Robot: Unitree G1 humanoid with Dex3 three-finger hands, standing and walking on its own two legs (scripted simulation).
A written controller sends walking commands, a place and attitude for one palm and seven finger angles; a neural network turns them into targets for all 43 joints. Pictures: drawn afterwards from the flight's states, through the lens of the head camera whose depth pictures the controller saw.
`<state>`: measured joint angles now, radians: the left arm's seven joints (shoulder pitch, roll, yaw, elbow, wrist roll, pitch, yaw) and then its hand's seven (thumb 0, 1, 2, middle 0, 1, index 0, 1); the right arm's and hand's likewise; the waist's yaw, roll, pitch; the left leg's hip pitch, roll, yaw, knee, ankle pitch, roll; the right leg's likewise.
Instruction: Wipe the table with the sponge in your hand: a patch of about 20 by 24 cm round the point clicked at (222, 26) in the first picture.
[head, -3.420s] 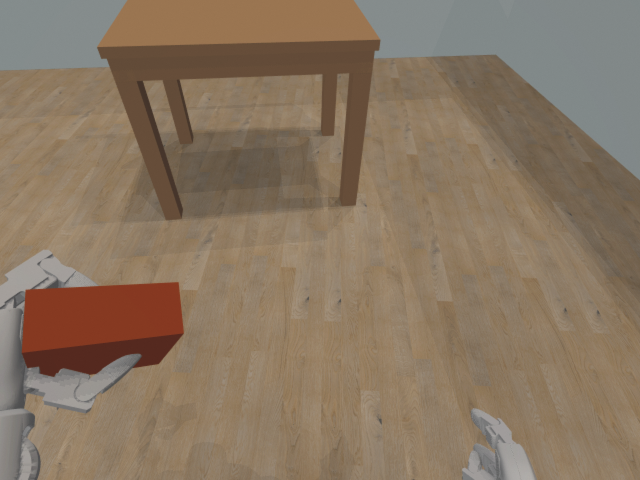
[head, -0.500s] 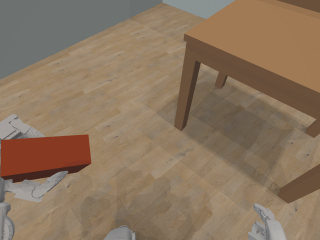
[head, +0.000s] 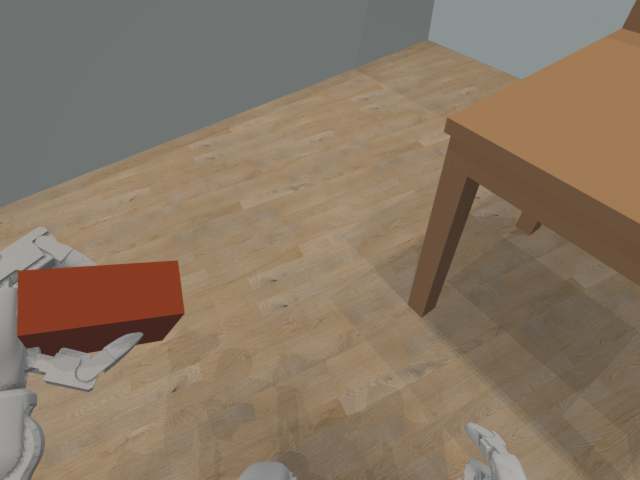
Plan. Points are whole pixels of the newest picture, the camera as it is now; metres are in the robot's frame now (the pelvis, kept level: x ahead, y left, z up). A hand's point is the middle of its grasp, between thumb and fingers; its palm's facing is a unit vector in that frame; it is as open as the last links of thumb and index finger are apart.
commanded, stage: walk to a spot facing it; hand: left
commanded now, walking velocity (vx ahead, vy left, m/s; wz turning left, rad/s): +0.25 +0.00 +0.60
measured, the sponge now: (126, 310) +0.23 +0.21 +0.16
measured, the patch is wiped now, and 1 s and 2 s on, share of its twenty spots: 0.00 0.00 0.00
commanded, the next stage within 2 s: turn to face it in 0.40 s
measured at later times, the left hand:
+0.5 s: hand (39, 266) +0.24 +0.27 +0.21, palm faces +0.55 -0.71 -0.45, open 9.2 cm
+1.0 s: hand (121, 228) +0.31 +0.23 +0.19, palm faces +0.52 -0.75 -0.40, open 9.2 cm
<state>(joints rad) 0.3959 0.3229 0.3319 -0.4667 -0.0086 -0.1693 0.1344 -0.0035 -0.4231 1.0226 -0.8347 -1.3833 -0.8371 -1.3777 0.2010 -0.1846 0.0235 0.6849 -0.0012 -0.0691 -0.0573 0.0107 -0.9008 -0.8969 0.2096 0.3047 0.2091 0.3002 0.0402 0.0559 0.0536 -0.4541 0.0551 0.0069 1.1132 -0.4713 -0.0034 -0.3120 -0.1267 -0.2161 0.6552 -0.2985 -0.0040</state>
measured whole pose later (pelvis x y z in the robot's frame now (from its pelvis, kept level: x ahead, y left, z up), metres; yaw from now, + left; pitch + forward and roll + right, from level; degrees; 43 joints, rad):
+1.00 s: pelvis +0.13 -0.04 +0.01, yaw +8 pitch +1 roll +1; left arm 0.46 0.41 0.39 -0.55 -0.03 -0.21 0.14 0.00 -0.43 1.02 -0.84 -1.38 -0.84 -1.37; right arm 0.14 -0.25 -0.03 0.53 0.01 -0.03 -0.06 0.01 -0.91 -0.90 0.20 0.30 0.20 0.30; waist 0.02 -0.07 0.02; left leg -0.24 0.03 0.14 0.52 -0.29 -0.01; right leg -0.37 0.02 0.00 0.62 -0.28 -0.03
